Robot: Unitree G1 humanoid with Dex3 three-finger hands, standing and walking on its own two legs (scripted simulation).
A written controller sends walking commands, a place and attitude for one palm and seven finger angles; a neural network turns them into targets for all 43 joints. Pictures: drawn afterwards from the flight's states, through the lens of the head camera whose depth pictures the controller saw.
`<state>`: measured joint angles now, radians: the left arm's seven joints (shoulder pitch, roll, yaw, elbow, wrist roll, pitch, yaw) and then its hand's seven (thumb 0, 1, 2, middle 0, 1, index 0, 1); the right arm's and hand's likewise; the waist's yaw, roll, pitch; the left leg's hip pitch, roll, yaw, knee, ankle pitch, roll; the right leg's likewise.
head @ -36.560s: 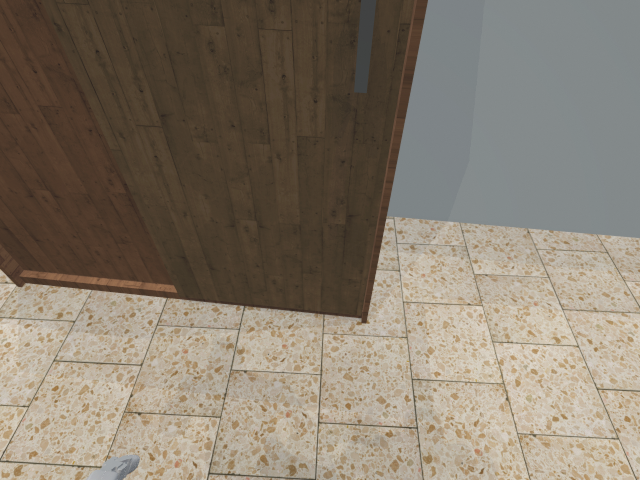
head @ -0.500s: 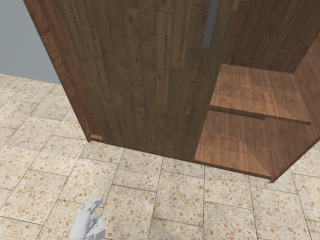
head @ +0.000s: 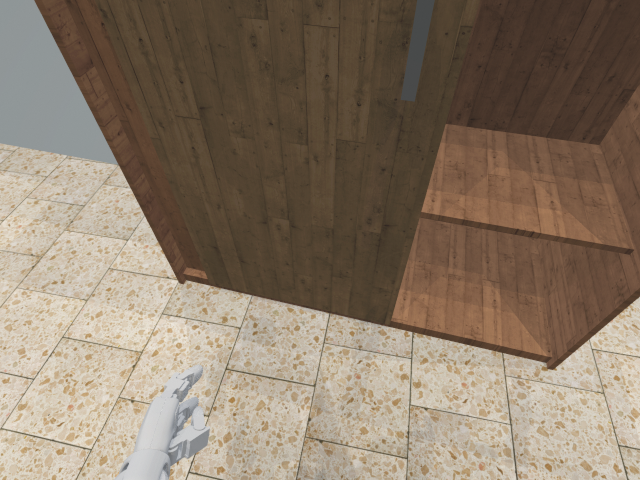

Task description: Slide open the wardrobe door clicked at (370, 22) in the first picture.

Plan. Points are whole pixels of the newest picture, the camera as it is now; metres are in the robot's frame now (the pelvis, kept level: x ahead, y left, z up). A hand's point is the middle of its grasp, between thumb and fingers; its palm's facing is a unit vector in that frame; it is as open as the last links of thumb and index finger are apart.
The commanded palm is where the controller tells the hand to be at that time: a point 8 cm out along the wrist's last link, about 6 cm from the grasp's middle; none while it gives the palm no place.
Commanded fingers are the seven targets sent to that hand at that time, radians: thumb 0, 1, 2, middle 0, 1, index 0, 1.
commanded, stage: let the arm hang, fingers relaxed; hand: right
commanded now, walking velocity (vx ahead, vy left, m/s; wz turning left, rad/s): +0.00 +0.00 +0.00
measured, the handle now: (420, 35) +0.69 -0.10 +0.23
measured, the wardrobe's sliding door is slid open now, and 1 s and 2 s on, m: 0.52 0.52 0.52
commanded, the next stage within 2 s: look to check the result in 1.10 s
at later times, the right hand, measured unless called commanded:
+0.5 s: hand out of the picture -0.05 -0.19 -0.18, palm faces +0.03 +0.98 -0.21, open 7.2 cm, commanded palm none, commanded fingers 0.00 -0.90 -0.90 0.20 0.30 0.20 0.30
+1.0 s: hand out of the picture +0.03 -0.21 -0.16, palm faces +0.02 +0.97 -0.26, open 7.4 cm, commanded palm none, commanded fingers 0.00 -0.90 -0.90 0.20 0.30 0.20 0.30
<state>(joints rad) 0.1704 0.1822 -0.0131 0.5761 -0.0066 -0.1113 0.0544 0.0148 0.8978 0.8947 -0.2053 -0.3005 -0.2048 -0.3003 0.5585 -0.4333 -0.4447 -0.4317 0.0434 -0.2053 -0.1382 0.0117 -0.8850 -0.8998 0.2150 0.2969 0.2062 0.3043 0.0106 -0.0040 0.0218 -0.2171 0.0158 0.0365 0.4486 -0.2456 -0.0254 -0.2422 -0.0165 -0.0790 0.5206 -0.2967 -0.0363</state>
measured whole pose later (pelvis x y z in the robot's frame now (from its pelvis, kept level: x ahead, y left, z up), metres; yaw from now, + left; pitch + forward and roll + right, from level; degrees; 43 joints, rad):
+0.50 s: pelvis -0.04 +0.01 +0.00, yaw -3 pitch +0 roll +1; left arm 0.29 0.21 0.01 1.04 0.02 0.04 0.01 0.01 0.90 0.89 -0.20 -0.30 -0.20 -0.30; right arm 0.29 -0.23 -0.01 1.04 -0.02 0.03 0.00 0.00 -0.95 -0.90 0.21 0.30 0.20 0.30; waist 0.01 0.01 0.06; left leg -0.25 0.03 0.09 0.46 -0.21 0.00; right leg -0.29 -0.01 -0.03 0.52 -0.23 -0.03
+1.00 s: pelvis -0.03 +0.00 +0.01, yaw -2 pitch -1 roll +0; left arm 0.15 0.25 0.02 1.11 0.02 0.00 0.01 0.01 0.90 0.89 -0.20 -0.30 -0.20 -0.30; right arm 0.14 -0.25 -0.01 1.11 -0.02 -0.01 -0.01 0.00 -0.90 -0.90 0.21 0.29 0.20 0.30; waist 0.01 -0.01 0.04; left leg -0.18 0.05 0.06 0.38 -0.18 -0.02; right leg -0.18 0.02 -0.06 0.39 -0.19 -0.04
